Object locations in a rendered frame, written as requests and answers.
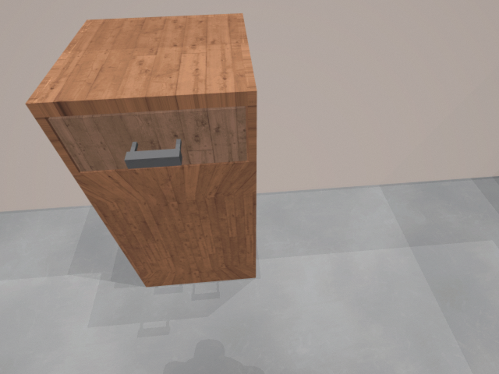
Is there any cabinet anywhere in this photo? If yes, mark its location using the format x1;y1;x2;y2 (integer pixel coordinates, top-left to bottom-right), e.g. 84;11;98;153
26;13;257;287

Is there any drawer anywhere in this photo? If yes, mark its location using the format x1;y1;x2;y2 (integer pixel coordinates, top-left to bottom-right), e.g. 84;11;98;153
48;106;247;171

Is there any handle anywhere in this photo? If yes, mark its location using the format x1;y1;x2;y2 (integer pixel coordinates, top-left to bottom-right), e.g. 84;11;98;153
124;139;182;169

